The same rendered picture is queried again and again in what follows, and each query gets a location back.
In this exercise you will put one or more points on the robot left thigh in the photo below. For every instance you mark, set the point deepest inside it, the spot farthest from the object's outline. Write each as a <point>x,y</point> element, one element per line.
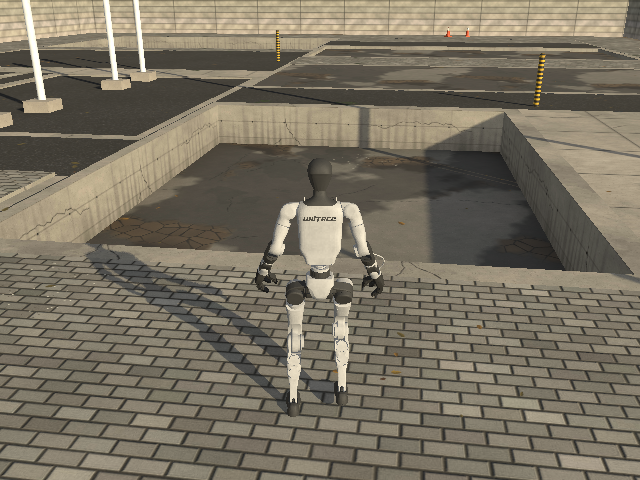
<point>295,300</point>

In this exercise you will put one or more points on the robot right hand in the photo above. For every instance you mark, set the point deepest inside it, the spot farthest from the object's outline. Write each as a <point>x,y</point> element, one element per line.
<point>379,282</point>

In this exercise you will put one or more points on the robot left forearm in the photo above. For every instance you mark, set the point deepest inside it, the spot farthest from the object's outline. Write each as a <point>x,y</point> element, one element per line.
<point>267,261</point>

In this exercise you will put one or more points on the robot right foot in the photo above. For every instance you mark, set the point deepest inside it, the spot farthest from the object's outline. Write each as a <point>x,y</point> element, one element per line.
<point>341,397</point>

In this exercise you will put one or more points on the robot right forearm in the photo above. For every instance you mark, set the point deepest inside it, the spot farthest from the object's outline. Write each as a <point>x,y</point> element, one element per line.
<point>370,264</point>

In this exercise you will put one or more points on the robot left hand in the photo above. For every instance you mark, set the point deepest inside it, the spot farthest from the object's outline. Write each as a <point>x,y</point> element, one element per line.
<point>260,278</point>

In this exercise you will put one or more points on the right robot upper arm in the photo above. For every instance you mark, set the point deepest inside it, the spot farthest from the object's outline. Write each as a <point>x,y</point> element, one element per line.
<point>352,212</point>

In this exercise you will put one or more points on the left robot upper arm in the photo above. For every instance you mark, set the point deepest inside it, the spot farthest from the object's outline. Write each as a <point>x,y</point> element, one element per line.
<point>287,212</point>

